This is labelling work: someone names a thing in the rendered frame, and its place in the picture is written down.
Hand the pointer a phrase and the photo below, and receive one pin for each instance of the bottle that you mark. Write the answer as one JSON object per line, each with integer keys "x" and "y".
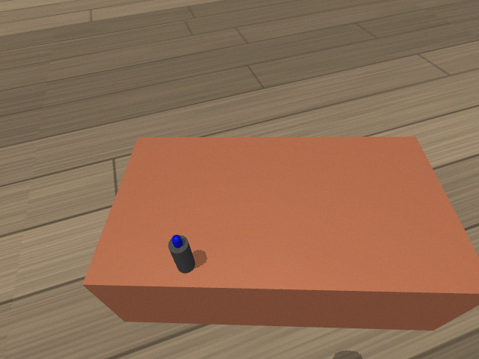
{"x": 181, "y": 253}

